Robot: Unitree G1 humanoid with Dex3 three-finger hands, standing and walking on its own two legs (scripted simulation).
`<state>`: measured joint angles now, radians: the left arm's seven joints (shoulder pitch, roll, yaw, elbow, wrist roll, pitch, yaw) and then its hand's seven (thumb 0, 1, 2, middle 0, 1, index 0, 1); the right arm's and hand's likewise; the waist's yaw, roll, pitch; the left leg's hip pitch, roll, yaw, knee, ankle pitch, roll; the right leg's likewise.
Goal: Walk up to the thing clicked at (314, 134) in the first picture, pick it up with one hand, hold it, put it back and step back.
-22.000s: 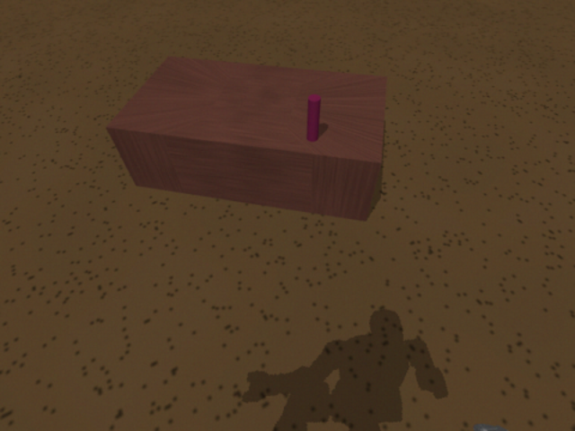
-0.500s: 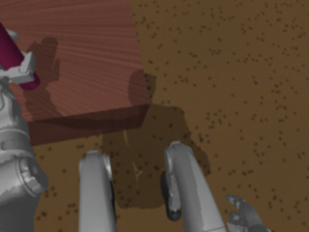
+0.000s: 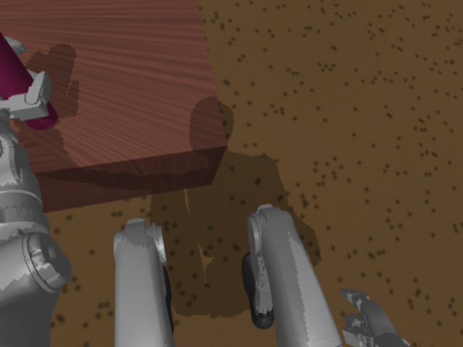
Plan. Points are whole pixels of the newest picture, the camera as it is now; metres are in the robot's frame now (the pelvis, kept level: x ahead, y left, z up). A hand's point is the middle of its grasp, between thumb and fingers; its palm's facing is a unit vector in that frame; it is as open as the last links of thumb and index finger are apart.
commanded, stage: lower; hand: left
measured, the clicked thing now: (9, 77) +0.51 +0.28 +0.01
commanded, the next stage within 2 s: loosen in 0.08 s
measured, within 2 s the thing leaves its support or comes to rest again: rests again in 0.98 s
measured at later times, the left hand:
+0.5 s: hand (21, 82) +0.51 +0.28 +0.00, palm faces +0.29 -0.96 -0.02, open 8.3 cm
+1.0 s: hand out of the picture +0.51 +0.29 +0.02, palm faces +0.32 -0.95 -0.04, open 15.8 cm
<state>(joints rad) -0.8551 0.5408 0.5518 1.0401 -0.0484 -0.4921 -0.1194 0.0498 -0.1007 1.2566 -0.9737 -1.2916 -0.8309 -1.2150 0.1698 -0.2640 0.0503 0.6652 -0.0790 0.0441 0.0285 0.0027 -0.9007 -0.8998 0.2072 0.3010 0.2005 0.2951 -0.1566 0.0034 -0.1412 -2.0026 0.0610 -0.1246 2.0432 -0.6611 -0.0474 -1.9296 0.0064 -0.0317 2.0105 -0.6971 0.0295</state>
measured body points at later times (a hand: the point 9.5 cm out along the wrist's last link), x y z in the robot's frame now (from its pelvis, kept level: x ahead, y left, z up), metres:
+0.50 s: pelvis -0.01 +0.00 -0.02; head +0.21 +0.05 +0.38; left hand +0.49 +0.33 +0.00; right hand +0.07 -0.27 -0.14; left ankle +0.08 +0.14 -0.41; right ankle +0.08 -0.13 -0.41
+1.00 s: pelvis +0.00 +0.00 -0.01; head +0.21 +0.04 +0.39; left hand +0.49 +0.34 +0.03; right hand +0.08 -0.27 -0.13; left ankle +0.08 +0.14 -0.41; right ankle +0.08 -0.13 -0.41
